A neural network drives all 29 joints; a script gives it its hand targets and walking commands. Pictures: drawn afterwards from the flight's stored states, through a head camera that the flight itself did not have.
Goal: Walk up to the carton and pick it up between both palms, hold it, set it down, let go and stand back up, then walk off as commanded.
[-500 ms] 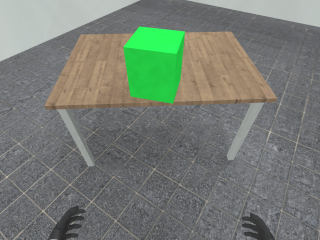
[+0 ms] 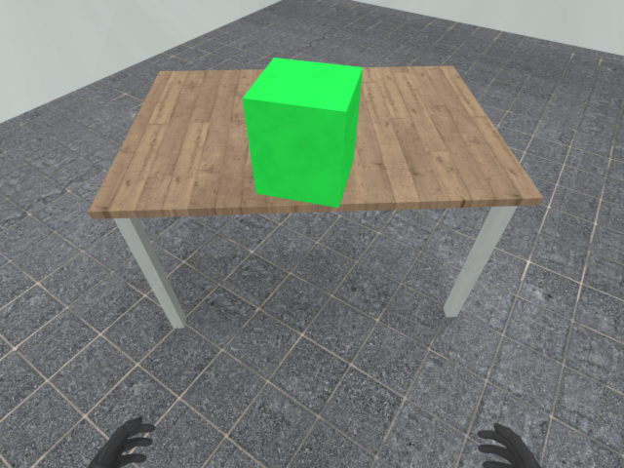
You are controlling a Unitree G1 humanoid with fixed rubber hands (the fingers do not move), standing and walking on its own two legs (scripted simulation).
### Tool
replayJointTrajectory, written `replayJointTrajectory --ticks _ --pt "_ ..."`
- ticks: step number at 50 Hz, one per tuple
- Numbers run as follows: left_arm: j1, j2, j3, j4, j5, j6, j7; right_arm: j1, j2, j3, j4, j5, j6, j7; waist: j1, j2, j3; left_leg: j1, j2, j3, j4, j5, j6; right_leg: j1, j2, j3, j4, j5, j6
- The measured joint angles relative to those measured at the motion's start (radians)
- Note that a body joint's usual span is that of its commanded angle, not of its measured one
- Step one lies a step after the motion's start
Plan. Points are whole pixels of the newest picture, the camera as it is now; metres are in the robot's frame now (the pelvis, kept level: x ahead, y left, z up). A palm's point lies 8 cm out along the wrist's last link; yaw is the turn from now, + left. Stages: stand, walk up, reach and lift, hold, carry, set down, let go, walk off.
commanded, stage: walk up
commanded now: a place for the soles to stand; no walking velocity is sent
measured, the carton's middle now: (306, 133) +0.83 +0.04 -0.02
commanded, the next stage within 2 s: none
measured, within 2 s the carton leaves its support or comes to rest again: neither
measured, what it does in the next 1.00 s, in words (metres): walks ahead: left foot, then right foot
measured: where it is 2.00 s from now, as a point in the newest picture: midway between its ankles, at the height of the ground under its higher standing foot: (296, 421)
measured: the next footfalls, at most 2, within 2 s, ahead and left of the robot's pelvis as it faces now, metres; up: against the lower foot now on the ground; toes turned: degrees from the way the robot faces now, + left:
left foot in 0.22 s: +0.13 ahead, +0.18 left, +0.00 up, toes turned +3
right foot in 0.60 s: +0.28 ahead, -0.07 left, +0.00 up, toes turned -1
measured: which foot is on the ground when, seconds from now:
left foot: up 0.00-0.20, down 0.22-0.64, up 0.66-1.00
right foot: down 0.00-0.22, up 0.24-0.58, down 0.60-1.00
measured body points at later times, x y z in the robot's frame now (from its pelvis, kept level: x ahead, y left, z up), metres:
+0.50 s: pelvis +0.10 +0.07 -0.01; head +0.09 +0.08 +0.44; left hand +0.19 +0.38 -0.09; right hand +0.19 -0.23 -0.09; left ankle +0.09 +0.18 -0.72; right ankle +0.18 -0.07 -0.69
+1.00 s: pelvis +0.20 +0.05 +0.00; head +0.21 +0.04 +0.45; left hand +0.29 +0.37 -0.07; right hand +0.28 -0.24 -0.10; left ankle +0.25 +0.20 -0.69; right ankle +0.24 -0.07 -0.72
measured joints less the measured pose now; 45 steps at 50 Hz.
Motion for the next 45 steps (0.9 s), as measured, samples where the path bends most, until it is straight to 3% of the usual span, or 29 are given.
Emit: replayJointTrajectory --ticks 4,8,10,12,15,18,29,33,38,45 --pt "0.051 0.029 0.0 0.001 0.0 -0.019 0.0 0.0 -0.049 -0.023 0.0 0.0 -0.007 0.003 0.0 0.0 0.008 -0.087 0.0 -0.001 0.107 -0.007 0.0 0.015 -0.041 0.0 -0.065 0.15 0.002" --pt "0.105 0.046 0.0 0.0 0.0 -0.019 0.0 0.001 -0.084 -0.044 0.0 0.0 -0.008 0.019 -0.001 0.011 0.007 -0.105 0.012 -0.001 0.092 -0.007 0.0 0.054 -0.075 -0.001 -0.065 0.091 0.015" --pt "0.111 0.06 0.0 0.0 0.0 -0.017 0.0 0.004 -0.087 -0.05 -0.001 0.0 -0.019 0.023 -0.002 0.012 0.001 -0.089 0.017 -0.002 0.011 0.067 0.0 0.054 -0.086 -0.002 -0.036 0.058 0.015" --pt "0.106 0.074 0.004 0.002 0.0 -0.014 0.0 0.02 -0.088 -0.049 0.0 0.0 -0.043 0.014 -0.002 0.005 0.009 -0.065 0.007 0.005 -0.025 0.198 -0.001 0.027 -0.102 -0.002 0.094 -0.008 0.01" --pt "0.105 0.075 0.006 0.001 0.0 0.007 -0.001 0.067 -0.087 -0.028 0.001 0.0 -0.047 0.005 -0.003 -0.017 0.009 -0.029 -0.006 0.023 0.003 0.153 0.012 -0.055 -0.07 -0.002 0.332 -0.022 0.01" --pt "0.1 0.08 0.006 0.0 0.0 0.007 -0.006 0.12 -0.087 -0.028 0.001 0.0 -0.048 -0.007 -0.002 -0.027 0.009 0.015 -0.009 0.024 -0.025 0.133 0.02 -0.118 -0.044 0.0 0.387 -0.003 0.01" --pt "0.1 0.085 0.006 0.0 0.0 0.007 -0.026 0.17 -0.087 -0.027 0.0 0.0 -0.053 -0.009 -0.001 -0.03 0.009 0.091 -0.01 0.032 -0.04 0.058 0.016 -0.163 -0.057 0.001 0.088 0.058 0.01" --pt "0.1 0.085 0.006 -0.001 0.0 -0.015 -0.026 0.169 -0.087 -0.026 0.001 0.0 -0.05 -0.008 0.0 -0.004 0.016 0.075 0.016 0.023 0.018 0.033 0.003 -0.146 -0.032 -0.011 0.017 0.25 0.01" --pt "0.108 0.083 0.006 0.0 0.0 -0.024 -0.025 0.169 -0.089 -0.021 0.001 0.0 -0.032 -0.011 0.0 -0.002 0.015 -0.064 -0.001 0.014 0.311 0.022 0.003 -0.082 -0.044 -0.012 -0.002 0.184 0.005" --pt "0.108 0.082 0.006 0.0 0.0 -0.024 -0.025 0.17 -0.091 -0.021 0.0 0.0 -0.026 0.006 -0.001 0.004 0.014 -0.15 0.021 0.012 0.273 0.064 0.003 -0.005 -0.048 -0.014 -0.069 0.178 0.004"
